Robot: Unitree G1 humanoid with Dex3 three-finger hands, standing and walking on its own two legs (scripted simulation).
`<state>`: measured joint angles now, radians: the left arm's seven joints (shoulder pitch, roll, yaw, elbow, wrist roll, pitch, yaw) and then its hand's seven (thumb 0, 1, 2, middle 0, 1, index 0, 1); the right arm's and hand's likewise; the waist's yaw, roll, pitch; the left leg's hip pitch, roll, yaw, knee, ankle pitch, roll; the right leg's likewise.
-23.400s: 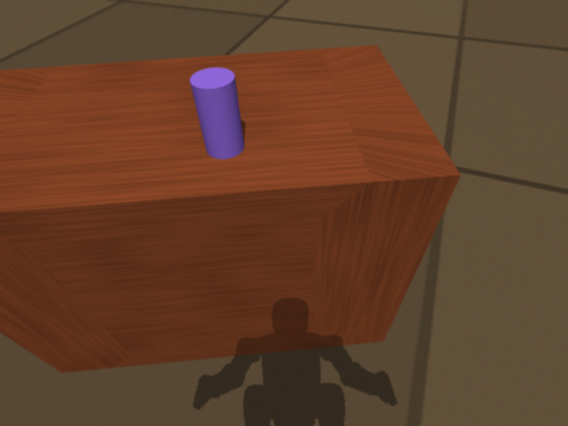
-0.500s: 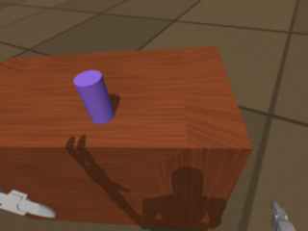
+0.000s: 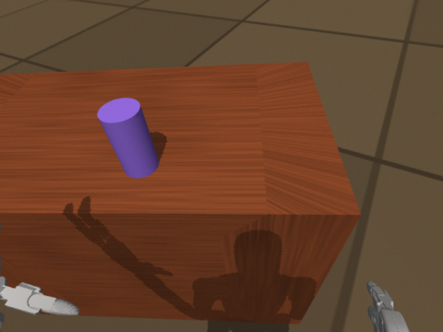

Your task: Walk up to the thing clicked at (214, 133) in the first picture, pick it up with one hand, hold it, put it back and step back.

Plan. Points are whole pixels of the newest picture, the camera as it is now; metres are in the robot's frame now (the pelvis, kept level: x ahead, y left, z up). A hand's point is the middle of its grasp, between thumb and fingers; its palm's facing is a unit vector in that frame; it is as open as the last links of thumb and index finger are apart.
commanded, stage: home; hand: left
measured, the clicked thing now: (131, 140) +0.48 +0.24 +0.10
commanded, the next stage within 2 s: none
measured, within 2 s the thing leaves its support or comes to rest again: neither
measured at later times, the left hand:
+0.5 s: hand (142, 323) +0.17 +0.19 -0.08, palm faces +0.10 -0.97 -0.21, open 17.6 cm
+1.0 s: hand (152, 322) +0.18 +0.18 -0.11, palm faces +0.01 -0.96 -0.26, open 17.5 cm
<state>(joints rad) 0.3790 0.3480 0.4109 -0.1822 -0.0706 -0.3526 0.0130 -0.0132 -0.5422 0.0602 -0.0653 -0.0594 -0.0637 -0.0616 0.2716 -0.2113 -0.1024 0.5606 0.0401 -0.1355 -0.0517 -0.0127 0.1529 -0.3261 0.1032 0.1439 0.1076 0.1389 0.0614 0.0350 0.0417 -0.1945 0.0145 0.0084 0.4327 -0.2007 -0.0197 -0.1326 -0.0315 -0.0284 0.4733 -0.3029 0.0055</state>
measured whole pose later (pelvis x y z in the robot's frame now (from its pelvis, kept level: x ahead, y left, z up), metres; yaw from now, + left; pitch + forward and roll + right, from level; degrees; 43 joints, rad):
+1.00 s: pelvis +0.01 +0.01 +0.00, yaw -2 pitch +1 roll +0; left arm 0.21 0.19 0.00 0.61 0.02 -0.08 0.07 -0.01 -0.55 0.05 -0.06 -0.05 -0.05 -0.05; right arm 0.20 -0.23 0.00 0.70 -0.02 -0.02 -0.04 0.01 -0.90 -0.90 0.20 0.30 0.20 0.30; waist 0.00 0.01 0.03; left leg -0.26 0.03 0.03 0.50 -0.25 -0.02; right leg -0.20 -0.02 0.00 0.50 -0.32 0.01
